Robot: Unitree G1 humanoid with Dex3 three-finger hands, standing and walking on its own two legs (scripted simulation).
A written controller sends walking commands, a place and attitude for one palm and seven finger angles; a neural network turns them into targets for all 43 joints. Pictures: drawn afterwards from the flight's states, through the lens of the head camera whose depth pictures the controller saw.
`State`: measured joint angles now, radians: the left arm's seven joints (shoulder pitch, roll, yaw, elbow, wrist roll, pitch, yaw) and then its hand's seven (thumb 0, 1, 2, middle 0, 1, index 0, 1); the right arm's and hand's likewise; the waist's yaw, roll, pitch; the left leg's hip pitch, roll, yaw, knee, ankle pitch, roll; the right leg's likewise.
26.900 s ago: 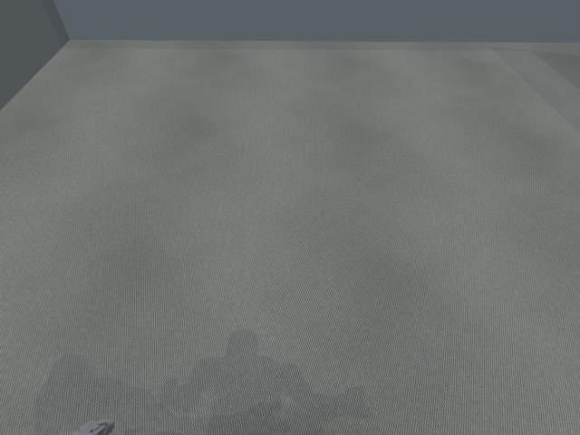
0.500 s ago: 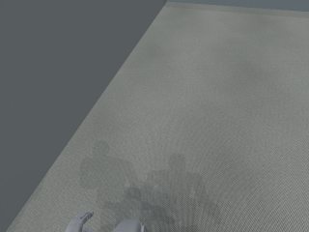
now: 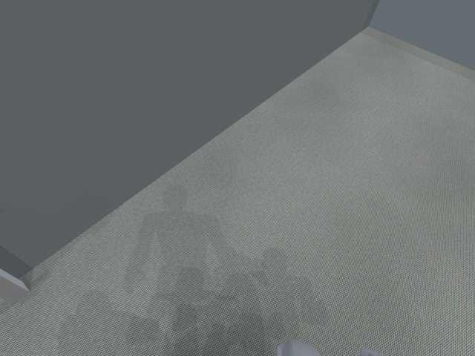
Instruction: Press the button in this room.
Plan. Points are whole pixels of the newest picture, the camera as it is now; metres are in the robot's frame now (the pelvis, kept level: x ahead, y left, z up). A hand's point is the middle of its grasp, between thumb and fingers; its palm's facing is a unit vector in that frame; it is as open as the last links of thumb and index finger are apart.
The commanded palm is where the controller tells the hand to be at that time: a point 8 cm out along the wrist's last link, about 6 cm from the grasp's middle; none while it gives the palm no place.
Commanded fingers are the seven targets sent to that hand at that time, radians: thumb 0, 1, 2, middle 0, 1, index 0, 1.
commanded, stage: turn to face it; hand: left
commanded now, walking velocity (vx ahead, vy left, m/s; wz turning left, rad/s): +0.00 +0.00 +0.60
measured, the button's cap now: out of the picture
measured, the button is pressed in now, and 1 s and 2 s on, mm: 0 0 0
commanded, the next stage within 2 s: take the last steps up to it in 1.34 s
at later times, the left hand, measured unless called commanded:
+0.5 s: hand out of the picture +0.05 +0.15 -0.14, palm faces +0.29 -0.91 -0.29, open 7.4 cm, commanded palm none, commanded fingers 0.00 0.90 0.90 -0.20 -0.30 -0.20 -0.30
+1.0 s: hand out of the picture -0.16 +0.18 -0.18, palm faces +0.63 -0.74 -0.26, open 7.4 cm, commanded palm none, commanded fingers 0.00 0.90 0.90 -0.20 -0.30 -0.20 -0.30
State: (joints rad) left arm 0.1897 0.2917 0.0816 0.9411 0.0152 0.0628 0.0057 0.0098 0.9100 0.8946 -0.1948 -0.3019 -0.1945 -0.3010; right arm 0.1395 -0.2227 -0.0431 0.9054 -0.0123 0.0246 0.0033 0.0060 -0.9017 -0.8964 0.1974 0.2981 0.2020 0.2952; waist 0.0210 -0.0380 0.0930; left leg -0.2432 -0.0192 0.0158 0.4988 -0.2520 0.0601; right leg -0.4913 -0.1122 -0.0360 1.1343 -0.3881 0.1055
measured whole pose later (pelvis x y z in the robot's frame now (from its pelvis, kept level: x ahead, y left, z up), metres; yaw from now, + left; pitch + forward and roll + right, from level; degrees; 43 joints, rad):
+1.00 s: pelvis -0.05 -0.03 +0.00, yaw +36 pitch +0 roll -1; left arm 0.23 0.30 0.08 0.97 0.01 0.07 0.01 0.01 0.91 0.89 -0.20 -0.30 -0.19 -0.30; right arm 0.10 -0.23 -0.04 0.91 -0.01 0.02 0.00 0.01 -0.90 -0.90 0.20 0.30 0.20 0.29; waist 0.04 -0.04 0.09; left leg -0.22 0.00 0.02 0.53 -0.30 0.04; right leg -0.47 -0.11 -0.08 1.10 -0.45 0.09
